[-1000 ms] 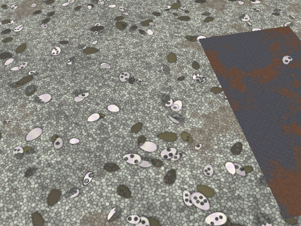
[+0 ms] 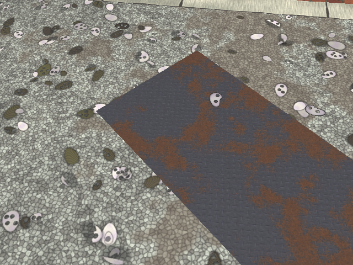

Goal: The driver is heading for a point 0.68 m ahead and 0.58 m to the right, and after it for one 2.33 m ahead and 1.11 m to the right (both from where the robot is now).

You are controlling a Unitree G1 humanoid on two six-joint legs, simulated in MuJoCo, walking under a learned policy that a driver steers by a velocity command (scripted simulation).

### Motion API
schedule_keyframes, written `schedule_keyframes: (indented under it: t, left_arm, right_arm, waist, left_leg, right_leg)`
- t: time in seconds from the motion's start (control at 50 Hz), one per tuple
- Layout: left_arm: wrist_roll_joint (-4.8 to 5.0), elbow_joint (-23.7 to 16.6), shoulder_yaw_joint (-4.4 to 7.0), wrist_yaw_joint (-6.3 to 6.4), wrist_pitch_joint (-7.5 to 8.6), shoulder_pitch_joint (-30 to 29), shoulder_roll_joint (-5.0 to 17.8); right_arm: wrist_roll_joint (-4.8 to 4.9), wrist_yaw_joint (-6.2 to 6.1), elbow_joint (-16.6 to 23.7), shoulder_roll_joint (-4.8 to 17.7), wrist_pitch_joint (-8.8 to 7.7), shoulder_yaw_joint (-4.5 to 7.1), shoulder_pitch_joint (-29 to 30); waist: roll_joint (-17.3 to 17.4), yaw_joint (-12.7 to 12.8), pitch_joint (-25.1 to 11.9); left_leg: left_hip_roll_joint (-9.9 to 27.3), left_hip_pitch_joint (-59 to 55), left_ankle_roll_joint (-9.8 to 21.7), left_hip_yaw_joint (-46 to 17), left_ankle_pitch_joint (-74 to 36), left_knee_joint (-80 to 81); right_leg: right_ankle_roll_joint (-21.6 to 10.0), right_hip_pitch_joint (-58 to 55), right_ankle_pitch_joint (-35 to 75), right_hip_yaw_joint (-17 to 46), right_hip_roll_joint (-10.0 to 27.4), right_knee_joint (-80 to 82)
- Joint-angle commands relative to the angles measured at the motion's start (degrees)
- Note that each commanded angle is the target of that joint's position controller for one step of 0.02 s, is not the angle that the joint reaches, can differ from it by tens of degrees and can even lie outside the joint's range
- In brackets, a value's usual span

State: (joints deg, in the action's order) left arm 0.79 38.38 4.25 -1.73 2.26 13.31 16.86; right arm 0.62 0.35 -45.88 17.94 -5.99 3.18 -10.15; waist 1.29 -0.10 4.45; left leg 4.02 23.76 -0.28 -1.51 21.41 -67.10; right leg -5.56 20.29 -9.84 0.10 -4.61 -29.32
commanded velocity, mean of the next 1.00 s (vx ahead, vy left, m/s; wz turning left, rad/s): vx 0.43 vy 0.00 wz -0.60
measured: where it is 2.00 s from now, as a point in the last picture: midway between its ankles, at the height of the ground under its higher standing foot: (284, 182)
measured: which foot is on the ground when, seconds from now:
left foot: up 0.00-0.34, down 0.36-0.84, up 0.86-1.00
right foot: down 0.00-0.38, up 0.40-0.84, down 0.86-1.00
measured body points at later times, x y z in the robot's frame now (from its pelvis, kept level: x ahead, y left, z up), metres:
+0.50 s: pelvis +0.29 +0.03 +0.00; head +0.31 +0.03 +0.45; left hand +0.45 +0.29 -0.11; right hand +0.36 -0.27 -0.09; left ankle +0.36 +0.13 -0.73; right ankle +0.18 -0.07 -0.64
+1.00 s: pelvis +0.49 -0.10 +0.00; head +0.53 -0.15 +0.44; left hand +0.79 +0.03 -0.08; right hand +0.44 -0.41 -0.12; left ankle +0.52 +0.08 -0.64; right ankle +0.52 -0.21 -0.73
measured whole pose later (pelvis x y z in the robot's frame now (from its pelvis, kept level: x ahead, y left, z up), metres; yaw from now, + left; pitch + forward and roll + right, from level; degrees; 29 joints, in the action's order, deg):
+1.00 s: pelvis +0.49 -0.10 +0.00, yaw -35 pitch +2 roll +1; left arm 0.2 34.1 3.9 -1.3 0.6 8.4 17.8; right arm -0.1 -0.8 -42.7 18.8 -2.3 2.9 -8.2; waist 1.1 -0.4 5.7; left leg 2.6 28.1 -3.1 -2.1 27.0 -69.2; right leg -4.6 25.3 -5.9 1.8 -4.5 -29.2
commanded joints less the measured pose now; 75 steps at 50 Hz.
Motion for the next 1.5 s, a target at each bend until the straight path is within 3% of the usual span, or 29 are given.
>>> schedule_keyframes:
  t: [0.02,0.16,0.24,0.34,0.36,0.38,0.4,0.42,0.48,0.54,0.74,0.8,0.84,0.86,0.88,0.9,0.92,0.94,0.98,1.08,1.14,1.24,1.28,1.3,1.32,1.34,1.36,1.4,1.5]
  left_arm:
    - [-0.51,-4.5,1.87,0.76,1.53,-0.1,7.3]
    - [0.13,-1.6,2.39,2.83,1.11,5.2,9.3]
    - [0.67,0.5,2.46,2.96,0.68,8.5,9.1]
    - [0.48,0.8,2.09,3.25,-0.46,7.2,7.5]
    - [-0.05,-0.1,0.97,2.96,-0.34,6.6,4.6]
    - [0.97,-0.9,0.05,3.01,0.00,12.9,1.6]
    - [1.36,-1.5,-0.16,3.11,0.37,14.8,3.9]
    - [1.61,-1.0,1.07,3.03,0.21,10.5,8.6]
    - [0.31,-2.6,1.62,2.64,-0.39,3.0,7.9]
    - [0.85,-3.0,0.93,2.17,-1.28,3.1,4.3]
    - [0.12,-7.5,-0.21,-0.84,-0.17,-10.7,2.0]
    - [-0.34,-7.8,1.44,-1.61,-0.55,-7.1,5.2]
    - [-0.45,-4.3,4.22,-0.85,-0.92,6.6,10.0]
    - [-0.27,-3.7,5.18,0.69,-1.52,10.3,14.5]
    - [-1.58,-7.0,4.98,0.92,-1.12,5.5,19.7]
    - [-1.27,-8.3,4.13,0.42,-0.97,5.9,14.8]
    - [-0.79,-8.0,3.27,0.21,-0.59,2.7,12.5]
    - [0.19,-7.5,2.84,0.36,-0.60,0.2,10.7]
    - [-0.45,-8.1,2.27,0.99,-1.16,-3.9,9.4]
    - [-0.91,-7.2,2.68,2.52,-1.74,-4.8,10.5]
    - [-0.03,-7.1,2.49,3.28,-2.52,-4.8,10.0]
    - [-0.08,-6.0,2.36,2.73,-2.32,-2.1,10.3]
    - [0.09,-5.8,1.88,2.61,-2.49,-2.7,9.3]
    - [0.04,-5.8,1.42,2.68,-2.54,-2.7,7.8]
    - [-0.07,-5.9,0.34,2.72,-2.39,-2.1,4.2]
    - [0.67,-8.2,-0.28,2.64,-1.73,-2.7,2.1]
    - [0.41,-9.6,0.54,2.48,-0.86,-4.8,6.3]
    - [0.01,-7.3,1.73,2.15,-1.02,-3.4,8.9]
    - [0.39,-7.7,0.87,1.10,-0.76,-6.0,4.2]
  right_arm:
    - [-1.00,-0.05,4.4,6.9,-0.51,1.88,-0.3]
    - [-1.09,0.36,7.9,2.7,0.40,0.43,11.6]
    - [-0.30,1.24,9.9,3.7,-0.40,0.62,16.0]
    - [-0.43,1.14,8.1,7.0,-1.64,2.48,6.7]
    - [-1.39,0.74,7.2,9.2,-1.95,3.33,-1.0]
    - [-2.22,0.38,6.0,13.7,-1.36,4.57,-9.0]
    - [-0.68,0.96,5.0,11.5,-0.73,4.16,-10.5]
    - [-0.12,0.73,5.8,7.0,-0.37,2.96,-7.6]
    - [-1.34,0.18,5.7,3.3,0.34,1.58,-1.0]
    - [-0.90,0.12,4.4,3.6,-0.41,1.85,-0.7]
    - [0.08,-0.81,1.3,9.0,1.46,3.15,-4.1]
    - [1.54,-1.48,1.5,11.4,2.70,3.92,-3.6]
    - [2.04,-1.76,2.4,10.1,3.13,3.53,-2.5]
    - [-0.85,-1.35,3.6,5.7,2.94,2.02,-5.9]
    - [-2.46,-0.50,5.8,1.8,2.17,0.09,-12.4]
    - [-0.78,-0.02,4.8,8.0,1.80,1.25,-7.6]
    - [0.62,-0.12,6.6,8.5,1.90,1.40,-2.6]
    - [-0.07,-0.88,6.1,7.6,2.24,1.27,-1.9]
    - [-0.98,-1.71,5.9,8.3,3.67,1.70,-2.3]
    - [-1.63,-2.41,6.1,5.4,5.19,0.96,-2.2]
    - [-0.98,-1.77,7.4,4.7,5.32,0.63,1.9]
    - [-0.18,-0.66,9.2,5.5,2.90,1.07,5.6]
    - [0.16,-0.41,8.4,5.0,1.91,1.44,2.2]
    - [0.04,-0.48,7.5,5.4,1.59,1.86,-0.8]
    - [-0.81,-0.87,6.8,8.2,1.45,2.64,-6.0]
    - [-2.43,-0.89,6.1,12.8,1.77,3.58,-9.9]
    - [-2.22,-0.56,5.9,12.7,1.38,3.99,-9.1]
    - [-0.60,-1.22,7.1,7.2,1.42,2.61,-5.4]
    - [-1.44,-1.70,6.2,5.9,1.11,2.02,-7.2]
  waist:
    - [-4.1,-0.8,-8.0]
    - [-5.1,2.9,-3.2]
    - [-5.6,4.5,-2.6]
    - [-8.5,-0.9,-6.2]
    - [-5.9,-4.5,-13.2]
    - [7.3,-4.1,-22.7]
    - [16.5,-3.5,-23.8]
    - [9.4,-4.4,-15.6]
    - [3.9,-1.6,-4.0]
    - [5.2,-0.6,-2.8]
    - [2.2,-4.1,-0.2]
    - [4.7,-0.7,-4.1]
    - [2.4,7.0,-11.0]
    - [-8.7,6.3,-15.8]
    - [-18.4,-0.3,-25.9]
    - [-7.7,5.3,-31.5]
    - [-6.2,4.5,-23.4]
    - [-2.1,2.4,-16.8]
    - [-3.9,-1.0,-11.9]
    - [-5.4,-1.9,-13.4]
    - [-7.3,-0.2,-12.8]
    - [-9.7,2.0,-9.5]
    - [-9.5,-0.6,-8.5]
    - [-8.2,-2.3,-7.9]
    - [-2.0,-3.8,-10.0]
    - [10.6,-3.7,-8.4]
    - [12.0,-3.3,-3.8]
    - [7.5,-2.2,-1.3]
    - [6.3,-3.5,-1.3]
  left_leg:
    - [2.9,11.9,-0.8,-3.2,-4.9,4.7]
    - [-1.6,8.6,-4.1,-1.8,-25.0,30.0]
    - [-3.3,6.1,-2.9,-3.1,-26.6,36.8]
    - [-4.4,-7.3,1.4,-1.7,-18.3,42.4]
    - [1.7,-21.2,4.7,-6.6,-17.7,40.7]
    - [14.9,-43.5,13.0,-27.7,-7.8,42.2]
    - [20.5,-46.5,15.3,-44.6,5.9,48.5]
    - [18.8,-39.6,13.1,-39.0,12.2,50.3]
    - [12.4,-20.3,9.9,-19.2,-4.4,54.1]
    - [10.5,-15.9,10.5,-9.7,-12.7,57.7]
    - [9.5,-21.7,7.9,9.1,-36.6,55.7]
    - [10.1,-25.7,5.9,11.1,-54.5,45.7]
    - [7.1,-19.9,2.6,13.0,-53.1,26.3]
    - [2.8,-5.2,-0.9,13.1,-18.9,8.0]
    - [-7.2,12.9,-4.0,5.2,21.6,-12.5]
    - [-4.5,13.8,-3.1,-4.3,17.3,-15.3]
    - [-2.6,16.6,-2.2,-3.6,11.8,-12.8]
    - [-0.5,16.5,-2.3,-3.0,7.5,-8.0]
    - [0.7,10.1,-2.8,-3.1,3.3,-2.5]
    - [-2.0,6.0,-5.3,-2.5,-1.5,8.1]
    - [-2.5,5.7,-5.1,-3.4,-7.4,16.9]
    - [-4.7,0.8,-2.8,-3.3,-4.9,29.8]
    - [-5.0,-7.2,-1.2,-2.2,-6.9,37.5]
    - [-3.6,-13.3,0.0,-2.4,-8.0,41.8]
    - [5.6,-22.5,3.4,-10.9,-2.4,45.3]
    - [16.1,-27.2,9.5,-29.0,12.7,52.9]
    - [20.2,-24.2,13.2,-38.0,20.6,55.6]
    - [15.1,-23.3,10.2,-27.2,15.4,55.0]
    - [10.5,-21.2,8.3,-8.2,-7.8,57.6]
  right_leg:
    - [-11.5,-14.4,9.2,22.4,14.9,16.3]
    - [-7.8,-6.6,6.4,15.2,9.7,16.8]
    - [-6.7,-9.4,3.3,19.3,11.3,13.1]
    - [-3.8,-13.1,10.8,23.6,10.4,1.4]
    - [-1.8,-8.1,9.1,20.4,7.3,-10.9]
    - [3.1,10.8,-6.8,12.1,-0.7,-30.9]
    - [4.1,21.9,-24.6,11.0,0.5,-41.4]
    - [4.6,25.5,-20.1,11.6,4.0,-45.9]
    - [4.5,20.9,-10.5,8.2,9.4,-40.8]
    - [4.9,18.7,-7.4,6.3,11.2,-36.8]
    - [4.6,14.8,11.7,-1.4,8.9,-8.5]
    - [1.9,7.4,5.2,-4.2,4.7,-5.4]
    - [-1.8,-11.4,11.5,-4.2,1.1,1.0]
    - [-5.7,-27.1,31.8,8.9,10.9,-0.2]
    - [-19.8,-40.9,42.4,38.4,27.0,0.3]
    - [-18.9,-39.0,34.7,36.8,25.6,3.8]
    - [-16.1,-32.5,30.8,29.1,22.6,5.1]
    - [-12.7,-24.3,26.5,24.0,19.0,6.2]
    - [-10.7,-10.7,24.5,20.0,15.7,9.1]
    - [-10.4,-4.0,26.2,17.6,12.9,9.0]
    - [-8.8,-2.7,-5.8,21.1,10.7,12.1]
    - [-8.0,-2.9,-18.0,27.4,11.1,11.3]
    - [-6.5,0.0,-21.7,28.4,9.4,8.7]
    - [-4.7,3.8,-23.9,27.1,7.1,5.4]
    - [-1.3,11.2,-28.2,21.8,3.2,-6.7]
    - [1.3,24.0,-26.4,10.1,-4.0,-20.2]
    - [2.4,30.6,-21.8,10.1,1.5,-28.0]
    - [4.4,31.4,-14.1,9.0,4.2,-32.9]
    - [7.0,28.9,-1.0,5.2,6.9,-33.8]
